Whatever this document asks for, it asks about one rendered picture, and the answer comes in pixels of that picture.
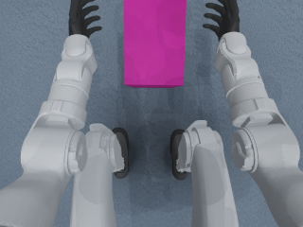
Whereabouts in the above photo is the robot right upper arm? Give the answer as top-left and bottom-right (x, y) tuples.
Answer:
(231, 123), (303, 227)

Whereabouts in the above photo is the left robot hand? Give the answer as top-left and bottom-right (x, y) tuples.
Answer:
(68, 0), (102, 39)

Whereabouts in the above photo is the robot right shin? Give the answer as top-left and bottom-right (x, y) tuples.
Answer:
(176, 120), (223, 172)

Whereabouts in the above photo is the right robot forearm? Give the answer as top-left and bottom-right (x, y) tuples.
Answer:
(214, 31), (300, 162)

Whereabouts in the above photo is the right robot hand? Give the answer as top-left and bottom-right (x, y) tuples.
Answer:
(203, 0), (241, 41)

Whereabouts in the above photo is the left robot forearm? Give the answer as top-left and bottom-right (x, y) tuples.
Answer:
(20, 34), (98, 167)

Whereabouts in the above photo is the robot left foot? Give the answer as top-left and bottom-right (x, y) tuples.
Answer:
(112, 127), (130, 179)

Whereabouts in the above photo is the carton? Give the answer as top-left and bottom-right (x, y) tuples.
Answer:
(123, 0), (187, 88)

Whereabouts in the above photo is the robot left upper arm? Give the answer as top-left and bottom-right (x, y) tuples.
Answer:
(0, 127), (88, 227)

